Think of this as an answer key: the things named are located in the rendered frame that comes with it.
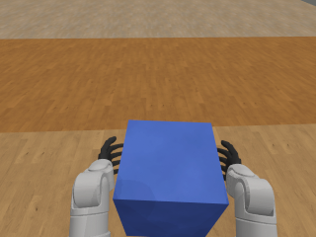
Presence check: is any robot left forearm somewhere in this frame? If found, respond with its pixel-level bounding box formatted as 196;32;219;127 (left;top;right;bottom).
68;159;115;237

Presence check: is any right robot hand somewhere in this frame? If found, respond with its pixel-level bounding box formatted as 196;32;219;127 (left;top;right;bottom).
216;140;242;181

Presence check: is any carton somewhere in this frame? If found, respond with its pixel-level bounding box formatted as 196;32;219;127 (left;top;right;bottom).
113;119;229;237

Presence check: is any left robot hand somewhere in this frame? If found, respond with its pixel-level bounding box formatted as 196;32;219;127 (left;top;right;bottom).
98;136;123;175

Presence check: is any robot right forearm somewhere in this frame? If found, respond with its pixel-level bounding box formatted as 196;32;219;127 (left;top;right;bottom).
225;164;277;237

